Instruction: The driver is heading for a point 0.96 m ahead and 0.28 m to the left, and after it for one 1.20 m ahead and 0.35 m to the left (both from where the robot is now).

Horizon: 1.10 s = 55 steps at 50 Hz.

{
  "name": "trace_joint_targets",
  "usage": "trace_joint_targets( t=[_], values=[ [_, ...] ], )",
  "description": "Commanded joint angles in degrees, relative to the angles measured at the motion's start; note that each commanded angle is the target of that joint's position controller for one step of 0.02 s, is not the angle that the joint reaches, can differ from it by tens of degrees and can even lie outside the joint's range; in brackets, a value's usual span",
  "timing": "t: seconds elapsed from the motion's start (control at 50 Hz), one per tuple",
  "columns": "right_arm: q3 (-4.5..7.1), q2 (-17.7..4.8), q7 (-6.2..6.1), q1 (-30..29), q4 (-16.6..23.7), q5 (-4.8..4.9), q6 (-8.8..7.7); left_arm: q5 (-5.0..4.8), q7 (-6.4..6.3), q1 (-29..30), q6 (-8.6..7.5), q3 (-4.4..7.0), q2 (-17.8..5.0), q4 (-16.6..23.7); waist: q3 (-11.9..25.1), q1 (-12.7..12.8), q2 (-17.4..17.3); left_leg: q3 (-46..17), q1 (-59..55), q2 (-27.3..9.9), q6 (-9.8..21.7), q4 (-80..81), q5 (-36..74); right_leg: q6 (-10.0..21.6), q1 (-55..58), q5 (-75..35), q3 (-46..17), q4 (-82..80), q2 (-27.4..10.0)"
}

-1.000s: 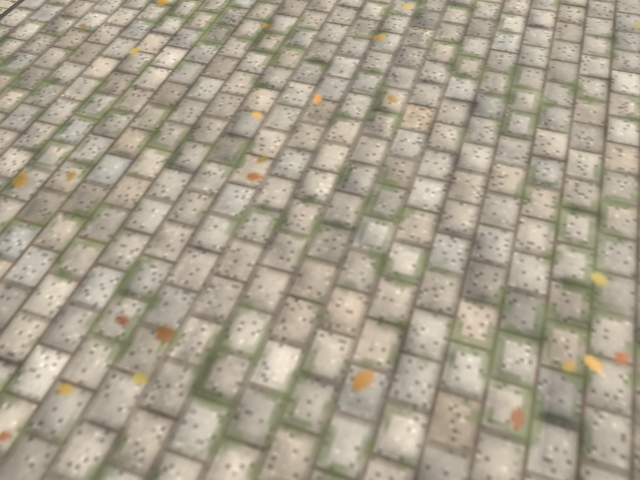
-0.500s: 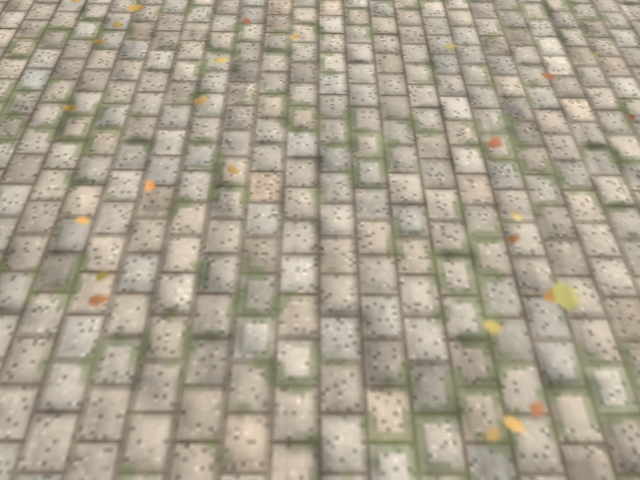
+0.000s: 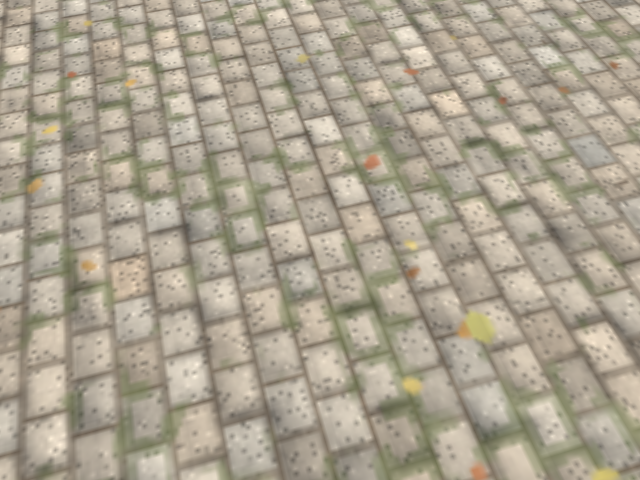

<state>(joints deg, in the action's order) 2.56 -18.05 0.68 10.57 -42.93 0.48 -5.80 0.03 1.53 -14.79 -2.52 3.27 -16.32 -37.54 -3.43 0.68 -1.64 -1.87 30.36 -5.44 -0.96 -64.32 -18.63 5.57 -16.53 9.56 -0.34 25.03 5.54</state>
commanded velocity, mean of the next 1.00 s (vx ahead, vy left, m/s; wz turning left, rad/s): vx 0.50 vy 0.00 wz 0.40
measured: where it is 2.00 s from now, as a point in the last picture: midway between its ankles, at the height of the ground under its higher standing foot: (197, 249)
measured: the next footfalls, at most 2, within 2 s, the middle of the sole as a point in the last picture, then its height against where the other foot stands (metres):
left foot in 0.36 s outside the picture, level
right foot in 0.82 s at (334, 369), level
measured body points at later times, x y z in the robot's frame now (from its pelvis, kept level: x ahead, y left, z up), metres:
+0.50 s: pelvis +0.30 +0.08 -0.01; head +0.33 +0.09 +0.44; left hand +0.34 +0.37 -0.12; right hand +0.49 -0.16 -0.11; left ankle +0.34 +0.16 -0.74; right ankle +0.21 -0.07 -0.64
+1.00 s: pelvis +0.58 +0.10 +0.00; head +0.61 +0.10 +0.45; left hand +0.55 +0.39 -0.09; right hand +0.82 -0.09 -0.11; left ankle +0.49 +0.21 -0.65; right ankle +0.65 +0.01 -0.74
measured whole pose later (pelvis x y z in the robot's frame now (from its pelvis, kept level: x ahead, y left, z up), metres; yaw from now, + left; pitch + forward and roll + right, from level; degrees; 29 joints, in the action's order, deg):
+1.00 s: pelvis +0.58 +0.10 +0.00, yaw +30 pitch +1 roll -1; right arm 3.8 -18.3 -0.1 16.7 -39.3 1.3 -1.2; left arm 0.7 0.6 -14.5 -5.5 2.8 -15.1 -41.8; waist -0.5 1.1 -2.9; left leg -4.0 29.5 -0.9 0.4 -66.1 -19.8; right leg 1.3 -14.8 11.4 1.9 25.0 1.0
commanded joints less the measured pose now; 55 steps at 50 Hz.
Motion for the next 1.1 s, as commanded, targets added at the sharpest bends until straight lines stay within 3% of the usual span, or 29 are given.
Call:
trace_joint_targets(
  t=[0.02, 0.14, 0.2, 0.26, 0.32, 0.34, 0.36, 0.38, 0.4, 0.42, 0.44, 0.46, 0.48, 0.5, 0.56, 0.64, 0.72, 0.76, 0.8, 0.82, 0.84, 0.86, 0.88, 0.9, 0.92, 0.94, 0.98, 1.04, 1.1],
  values=[
    [1.22, -4.6, -0.2, 3.5, 1.5, -0.27, 1.06, 0.3, -0.54, 0.8, -2.09, 1.82, -7.6, 2.6, 5.6, -1.3, 4.3, -0.8, 4.9, -3.1, -1.4, 3.7, 5.9, 11.0, 6.2, -17.6, -13.4, -13.8, -16.9],
    [0.3, -2.4, 0.7, -5.3, 3.1, 0.57, 1.01, 0.54, -1.22, -1.4, -2.75, 1.64, -8.4, -1.2, 0.9, 2.5, 4.2, 0.2, 5.4, -1.2, -0.6, 23.0, 27.4, 6.1, 7.3, -12.2, -2.4, -17.6, -14.3],
    [0.12, -2.1, 1.58, -9.1, 4.7, 1.03, 0.85, 0.3, -1.19, -3.9, -2.62, 1.94, -9.1, -3.6, -1.1, 4.3, 3.6, 0.0, 7.2, 0.3, 0.7, 28.5, 28.2, 5.6, 12.9, -11.8, -0.7, -17.7, -16.8],
    [0.05, -1.9, 2.79, -11.5, 6.6, 0.84, 0.73, -0.09, -1.42, -5.2, -1.61, 2.23, -9.3, -5.4, -1.7, 4.8, 3.4, 0.7, 11.1, 1.6, 2.7, 31.5, 22.1, 4.8, 21.2, -18.1, 0.4, -14.2, -19.2],
    [0.87, -3.5, 3.45, -8.1, 7.3, 0.34, 0.94, -0.29, -2.36, -3.8, -0.34, 2.74, -10.9, -5.4, 2.4, 1.9, 6.1, 5.2, 4.6, 5.7, 5.6, 31.7, 12.5, 2.6, 25.2, -43.5, 2.8, -4.8, -19.5],
    [1.92, -5.4, 3.25, -3.0, 6.4, 0.23, 1.18, -0.22, -2.85, -3.2, 0.21, 2.82, -11.5, -5.1, 6.1, -1.1, 6.9, 6.9, -2.4, 8.0, 6.9, 31.6, 10.7, 1.5, 24.8, -53.0, 4.1, 2.8, -18.6],
    [3.48, -8.3, 2.68, 5.3, 4.8, 0.34, 1.33, -0.24, -3.4, -2.5, 0.57, 2.55, -11.2, -4.7, 10.8, -5.7, 5.7, 6.2, -15.3, 9.2, 9.0, 34.1, 14.1, -0.5, 19.3, -53.0, 6.3, 14.6, -16.6],
    [5.21, -14.1, 1.79, 13.9, 3.8, 0.37, 1.87, 1.21, -3.77, -5.2, -0.2, 1.4, -8.7, -3.0, 18.3, -7.8, -2.6, -10.1, -35.4, -1.8, 14.5, 32.3, 18.6, -3.2, 3.0, -32.9, 7.4, 33.8, -13.2],
    [5.15, -14.6, 1.64, 13.5, 4.4, 1.37, 1.74, 1.64, -2.46, -9.0, -1.87, -0.73, -2.6, -2.0, 25.1, -4.2, -14.4, -41.5, -53.0, -13.8, 25.7, 40.7, 8.3, -7.3, -19.8, 19.9, 1.7, 53.4, 0.2],
    [3.85, -10.0, 1.51, 14.8, 4.3, 1.18, 1.88, -0.33, -1.22, -4.4, -3.92, 0.37, -8.2, -1.6, 25.5, -7.8, -7.3, -42.5, -54.4, -12.8, 23.3, 45.1, 0.3, -5.8, -26.4, 20.7, -7.7, 56.7, -3.1],
    [3.41, -8.3, 1.12, 12.4, 4.8, 0.62, 1.9, -2.24, -0.63, 1.4, -4.99, 0.45, -9.0, 0.6, 17.5, -8.0, -4.4, -34.4, -48.0, -10.9, 20.6, 45.9, 0.8, -4.9, -29.2, 16.8, -6.9, 54.5, -5.9],
    [3.19, -7.9, 1.05, 9.0, 5.4, 0.31, 1.85, -1.53, -0.73, 3.8, -5.53, 0.12, -8.1, 1.5, 10.8, -5.7, 1.6, -29.0, -38.5, -8.8, 19.3, 47.1, 6.5, -4.7, -28.5, 13.6, -6.0, 48.7, -8.0],
    [2.81, -6.5, 0.81, 6.0, 6.0, 0.12, 1.75, 0.05, -1.16, 4.3, -5.4, 0.58, -8.5, 1.5, 8.2, -3.6, 2.5, -25.1, -31.8, -7.1, 18.5, 47.9, 12.8, -5.1, -25.2, 11.6, -5.8, 43.1, -9.8],
    [2.53, -6.2, 0.57, 4.3, 7.0, -0.39, 1.87, 0.57, -1.19, 3.3, -4.9, 0.74, -8.4, 1.5, 6.6, -1.8, 1.0, -23.0, -26.7, -5.6, 18.7, 49.2, 17.5, -5.7, -21.7, 10.8, -5.6, 41.2, -10.4],
    [2.83, -7.0, -0.14, 3.0, 7.2, -0.07, 1.96, 0.96, -1.48, 1.2, -3.36, 0.31, -6.5, 1.1, 4.8, 0.3, -0.6, -17.9, -18.1, -3.6, 19.1, 51.2, 24.4, -8.6, -18.2, 9.4, -3.5, 32.7, -10.6],
    [3.6, -8.9, -1.24, 4.8, 6.2, 0.67, 2.63, 0.97, -1.43, 9.4, -3.27, -0.93, -3.8, 2.8, 3.5, -2.6, -1.9, -11.9, -11.5, 1.3, 15.1, 50.7, 19.8, -10.5, -12.1, -8.1, -1.9, 15.0, -7.7],
    [3.69, -8.7, -1.55, 8.8, 4.7, 1.21, 3.51, -0.33, -0.82, 14.1, -4.0, -0.25, -5.6, 4.0, 4.2, -4.5, -3.3, -16.8, -15.3, 0.0, 12.8, 47.0, 12.2, -9.9, -8.4, -12.7, -3.9, 5.9, -5.5],
    [3.72, -8.4, -1.64, 8.9, 4.6, 1.09, 3.73, -0.56, -0.64, 13.1, -4.41, 0.61, -7.1, 3.9, 4.5, -3.3, -4.5, -20.6, -18.5, -1.5, 11.6, 43.5, 10.2, -8.5, -6.7, -9.0, -4.9, 4.1, -5.7],
    [3.33, -6.8, -1.54, 7.9, 5.1, 0.79, 3.9, -0.47, -0.84, 7.3, -4.85, 1.71, -8.4, 2.4, 5.9, 0.2, -5.3, -21.3, -18.1, 0.0, 9.5, 37.9, 10.6, -5.8, 1.4, -6.4, -3.8, 1.2, -6.0],
    [2.28, -3.8, -1.29, 7.9, 5.7, 0.39, 3.67, 0.39, -1.26, 1.2, -5.13, 2.55, -10.4, 1.8, 10.9, 3.3, -2.9, -18.3, -14.9, 2.9, 7.5, 27.7, 9.2, -2.9, 12.0, -4.0, -8.0, 1.3, -11.2],
    [0.96, 0.4, -1.2, 13.2, 7.0, 0.51, 3.23, 1.54, -1.67, -5.4, -4.82, 3.68, -15.0, 1.1, 19.3, 3.1, 9.4, -10.4, -0.4, 10.2, 3.7, 8.8, -6.2, 3.8, 31.1, 3.8, -26.3, -0.7, -24.0],
    [0.87, -1.7, -1.19, 15.5, 8.1, 1.58, 2.83, 0.52, -1.04, -8.9, -3.98, 4.1, -15.3, -1.0, 21.0, 2.6, 21.5, -7.2, 12.5, 9.4, 2.3, -4.2, -16.5, 8.8, 35.1, 20.7, -46.9, -6.8, -30.8],
    [2.21, -6.8, -1.3, 12.3, 7.1, 1.8, 3.06, 0.0, -1.08, -5.9, -3.82, 2.88, -10.4, 0.1, 13.6, 3.8, 13.1, -8.5, 16.0, 6.2, 1.7, -9.4, -11.4, 6.8, 29.3, 27.4, -42.1, -8.8, -28.5],
    [2.65, -7.9, -1.3, 7.6, 7.8, 1.22, 3.43, 0.13, -1.3, -3.4, -3.41, 2.25, -8.5, 0.3, 8.3, 4.0, 9.0, -6.4, 16.1, 4.5, 1.5, -10.1, -6.8, 4.7, 23.0, 21.4, -32.8, -8.8, -26.1],
    [2.58, -7.0, -1.25, 5.5, 8.2, 0.56, 3.52, 0.57, -1.24, -1.4, -3.25, 1.66, -7.1, 0.0, 5.3, 3.2, 6.7, -5.8, 14.1, 3.0, 1.4, -7.9, -3.3, 4.1, 17.1, 13.7, -26.2, -9.8, -23.2],
    [2.63, -5.8, -1.05, 4.8, 8.4, 0.46, 3.55, 0.86, -1.21, -0.3, -3.27, 1.19, -5.8, -0.6, 3.4, 2.1, 7.3, -5.9, 12.3, 1.7, 1.4, -5.4, -1.0, 4.0, 13.3, 8.2, -21.6, -11.0, -21.1],
    [2.2, -3.4, -0.66, 5.8, 8.0, 0.94, 3.8, 0.73, -1.04, 0.1, -3.69, 0.97, -4.9, -1.7, 2.8, 0.7, 8.9, -4.9, 8.5, 1.0, 1.3, -1.9, 0.6, 4.4, 9.5, 2.4, -15.7, -13.4, -18.9],
    [1.43, -1.5, -0.49, 2.6, 8.9, 0.29, 3.75, 0.12, -0.87, -0.9, -4.15, 1.63, -6.9, -3.7, 2.0, 0.5, 6.9, -4.1, 9.9, 0.7, 0.8, 6.5, 4.2, 6.6, 9.7, -5.2, -11.4, -15.7, -19.5],
    [0.57, -0.4, 0.3, -1.8, 9.6, -0.03, 2.91, -0.46, -0.95, -1.2, -3.66, 1.94, -8.4, -5.2, 1.8, 1.5, 5.8, -1.7, 8.1, 0.1, 0.6, 17.7, 12.4, 6.3, 10.6, -10.1, -6.4, -16.5, -18.6]
  ],
)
